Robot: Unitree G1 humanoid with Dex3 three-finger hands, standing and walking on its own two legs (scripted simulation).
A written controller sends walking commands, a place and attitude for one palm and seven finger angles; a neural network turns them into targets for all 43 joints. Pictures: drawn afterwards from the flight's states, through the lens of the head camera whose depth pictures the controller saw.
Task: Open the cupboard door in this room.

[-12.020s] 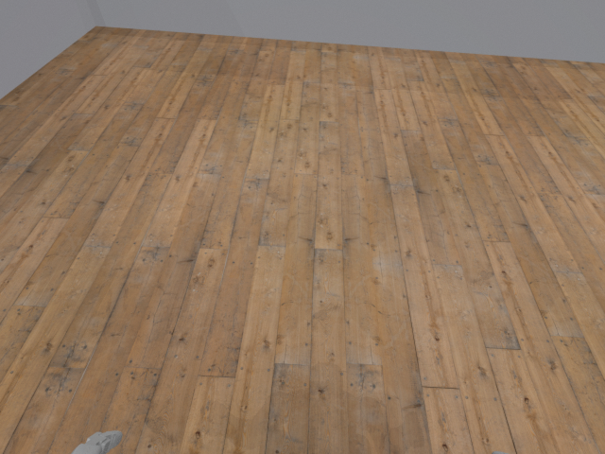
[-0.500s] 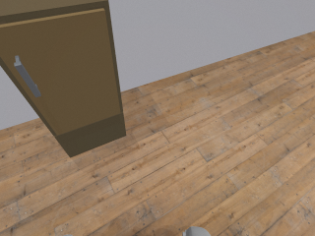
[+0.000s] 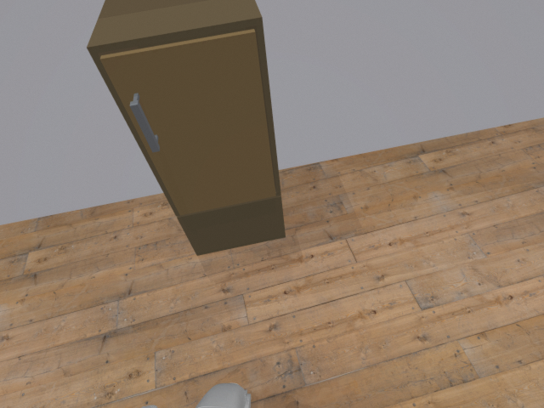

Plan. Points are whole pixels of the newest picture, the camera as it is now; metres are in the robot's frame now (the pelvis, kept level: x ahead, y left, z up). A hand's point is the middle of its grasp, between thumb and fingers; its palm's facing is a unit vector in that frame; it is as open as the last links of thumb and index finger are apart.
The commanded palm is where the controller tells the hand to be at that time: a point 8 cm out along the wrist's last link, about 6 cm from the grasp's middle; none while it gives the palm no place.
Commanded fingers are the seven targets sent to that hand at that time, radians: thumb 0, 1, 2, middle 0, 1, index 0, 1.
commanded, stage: turn to face it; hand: left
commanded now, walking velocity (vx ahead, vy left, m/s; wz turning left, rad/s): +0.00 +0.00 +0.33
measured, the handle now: (146, 123) +0.78 +0.36 -0.03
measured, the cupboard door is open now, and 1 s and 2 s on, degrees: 0 0 0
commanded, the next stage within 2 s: take the last steps up to it in 0.16 s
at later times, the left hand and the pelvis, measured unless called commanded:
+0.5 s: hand out of the picture -0.04 +0.26 -0.18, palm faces +0.20 -0.96 -0.20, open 7.4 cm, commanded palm none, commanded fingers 0.00 0.90 0.90 -0.20 -0.30 -0.20 -0.30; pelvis +0.00 +0.06 +0.00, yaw +8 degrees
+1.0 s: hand (175, 401) +0.16 +0.19 -0.16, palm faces +0.20 -0.95 -0.23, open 7.2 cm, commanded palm none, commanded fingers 0.00 0.90 0.90 -0.20 -0.30 -0.20 -0.30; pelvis +0.12 +0.00 +0.00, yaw +9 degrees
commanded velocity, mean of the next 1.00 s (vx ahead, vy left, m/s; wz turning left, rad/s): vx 0.22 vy -0.03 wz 0.09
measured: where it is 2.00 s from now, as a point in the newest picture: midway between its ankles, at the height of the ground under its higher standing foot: (295, 395)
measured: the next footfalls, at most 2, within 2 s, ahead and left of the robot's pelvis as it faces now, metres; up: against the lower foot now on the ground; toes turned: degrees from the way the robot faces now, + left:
left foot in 0.28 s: -0.01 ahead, +0.15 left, +0.00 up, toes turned +11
right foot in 0.82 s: +0.19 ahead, -0.08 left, +0.00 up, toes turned +0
